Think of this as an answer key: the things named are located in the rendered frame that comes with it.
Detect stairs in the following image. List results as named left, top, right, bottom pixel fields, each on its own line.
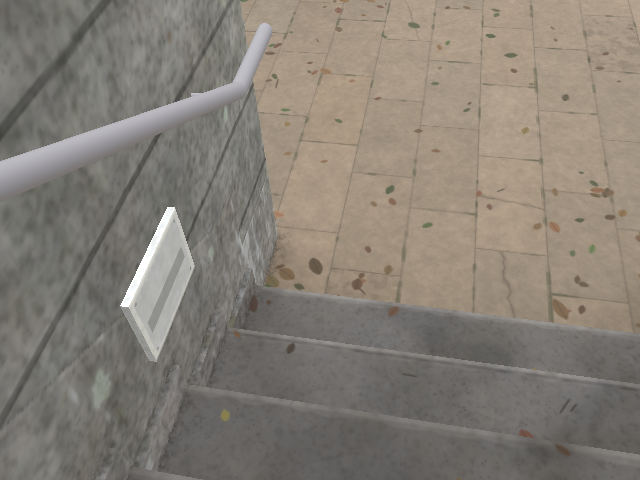
left=127, top=285, right=640, bottom=480

